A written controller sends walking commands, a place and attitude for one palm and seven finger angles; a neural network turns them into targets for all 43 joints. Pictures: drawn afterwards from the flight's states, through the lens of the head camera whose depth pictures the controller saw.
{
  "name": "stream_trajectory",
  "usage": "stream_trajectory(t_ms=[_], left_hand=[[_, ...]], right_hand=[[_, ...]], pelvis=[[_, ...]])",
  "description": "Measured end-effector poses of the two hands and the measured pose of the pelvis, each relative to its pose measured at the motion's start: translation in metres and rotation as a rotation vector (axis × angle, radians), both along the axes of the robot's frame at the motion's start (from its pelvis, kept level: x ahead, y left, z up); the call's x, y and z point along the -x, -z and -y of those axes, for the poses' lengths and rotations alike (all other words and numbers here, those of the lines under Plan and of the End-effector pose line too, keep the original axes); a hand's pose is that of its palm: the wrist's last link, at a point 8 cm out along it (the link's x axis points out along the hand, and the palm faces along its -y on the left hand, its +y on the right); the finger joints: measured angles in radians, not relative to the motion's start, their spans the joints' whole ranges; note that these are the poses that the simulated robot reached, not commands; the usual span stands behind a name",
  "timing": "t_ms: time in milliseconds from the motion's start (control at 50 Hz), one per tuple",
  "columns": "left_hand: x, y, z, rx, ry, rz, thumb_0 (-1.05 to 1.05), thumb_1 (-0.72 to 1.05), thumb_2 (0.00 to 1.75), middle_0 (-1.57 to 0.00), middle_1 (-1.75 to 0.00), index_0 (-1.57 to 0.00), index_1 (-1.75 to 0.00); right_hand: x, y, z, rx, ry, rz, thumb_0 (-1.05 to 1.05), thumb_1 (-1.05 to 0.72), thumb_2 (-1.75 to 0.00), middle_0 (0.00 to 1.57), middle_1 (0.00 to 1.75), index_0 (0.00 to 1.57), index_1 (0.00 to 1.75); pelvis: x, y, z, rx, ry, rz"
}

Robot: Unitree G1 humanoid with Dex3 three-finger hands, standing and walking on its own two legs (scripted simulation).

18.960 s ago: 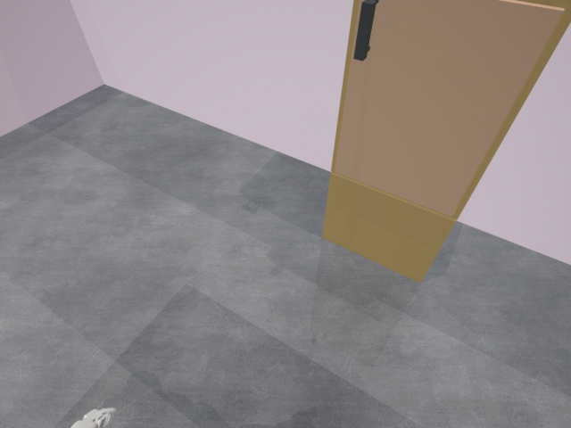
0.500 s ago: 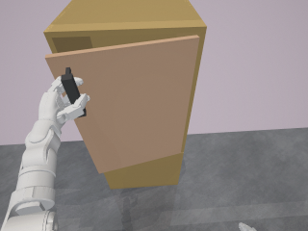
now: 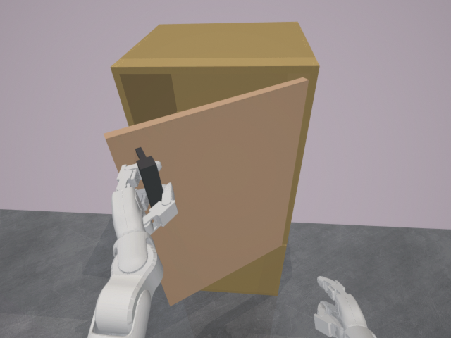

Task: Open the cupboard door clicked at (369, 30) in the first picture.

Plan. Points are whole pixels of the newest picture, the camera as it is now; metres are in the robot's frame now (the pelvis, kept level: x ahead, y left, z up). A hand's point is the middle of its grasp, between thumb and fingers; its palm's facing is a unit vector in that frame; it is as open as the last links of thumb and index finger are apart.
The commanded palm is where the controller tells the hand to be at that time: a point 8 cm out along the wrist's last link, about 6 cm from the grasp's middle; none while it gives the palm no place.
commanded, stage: pull the door open along its arc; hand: left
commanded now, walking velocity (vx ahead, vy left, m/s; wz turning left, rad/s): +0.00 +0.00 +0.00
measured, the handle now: (150, 184) +0.33 +0.16 +0.16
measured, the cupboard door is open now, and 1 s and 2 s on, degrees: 34 41 44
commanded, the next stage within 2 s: open thumb and fingers to let go in 0.16 s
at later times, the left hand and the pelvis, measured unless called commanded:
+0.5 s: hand (183, 217) +0.25 +0.09 +0.16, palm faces +0.36 -0.93 +0.04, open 7.3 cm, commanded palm +0.20 +0.12 +0.15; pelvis -0.02 +0.00 +0.00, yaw +1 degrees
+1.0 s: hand (181, 219) +0.25 +0.09 +0.16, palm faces +0.31 -0.95 +0.02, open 14.8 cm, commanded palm +0.19 +0.11 +0.15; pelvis -0.03 +0.03 +0.00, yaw +1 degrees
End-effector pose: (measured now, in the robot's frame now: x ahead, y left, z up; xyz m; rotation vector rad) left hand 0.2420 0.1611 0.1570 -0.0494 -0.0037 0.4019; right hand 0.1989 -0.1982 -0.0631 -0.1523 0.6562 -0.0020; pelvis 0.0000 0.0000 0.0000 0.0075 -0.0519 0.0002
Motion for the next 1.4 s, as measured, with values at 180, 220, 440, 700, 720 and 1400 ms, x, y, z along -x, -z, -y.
stream_trajectory(t_ms=[180,220,440,700,720,1400], left_hand=[[0.033,0.001,0.033,0.002,0.057,0.018,0.02,0.62,0.73,-0.3,-1.31,-0.28,-1.32],[0.038,0.001,0.039,-0.014,0.079,0.02,0.02,0.62,0.73,-0.3,-1.32,-0.28,-1.31],[0.029,0.001,0.033,-0.023,0.03,0.019,0.02,0.56,0.75,-0.35,-1.32,-0.34,-1.32],[0.03,0.001,0.026,-0.027,0.069,0.025,0.01,-0.06,0.48,-0.34,-1.25,-0.33,-1.25],[0.029,0.001,0.026,-0.03,0.071,0.025,0.01,-0.12,0.46,-0.34,-1.24,-0.33,-1.24],[0.049,0.002,0.022,-0.127,0.521,0.068,-0.01,-0.5,0.3,-0.22,-0.41,-0.16,-0.39]], right_hand=[[0.018,0.014,0.009,-0.008,0.002,-0.052,0.01,-0.9,-0.9,0.2,0.3,0.2,0.3],[0.021,0.016,0.009,-0.016,0.001,-0.053,0.01,-0.9,-0.9,0.2,0.3,0.2,0.3],[0.021,0.015,-0.005,-0.004,-0.03,-0.052,0.01,-0.9,-0.9,0.2,0.3,0.2,0.3],[0.013,0.004,-0.031,-0.018,-0.054,-0.016,0.01,-0.9,-0.9,0.2,0.3,0.2,0.3],[0.013,0.004,-0.032,-0.02,-0.056,-0.017,0.01,-0.9,-0.9,0.2,0.3,0.2,0.3],[0.045,0.004,-0.03,0.013,-0.027,-0.017,0.01,-0.9,-0.9,0.2,0.3,0.2,0.3]], pelvis=[[0.007,0.001,0.005,0.0,-0.009,0.021],[0.009,0.001,0.006,0.0,-0.009,0.023],[0.021,0.0,0.003,0.009,-0.023,0.041],[0.022,0.001,-0.015,0.014,-0.016,0.044],[0.022,0.001,-0.017,0.015,-0.016,0.044],[0.042,0.002,-0.026,0.02,-0.029,0.066]])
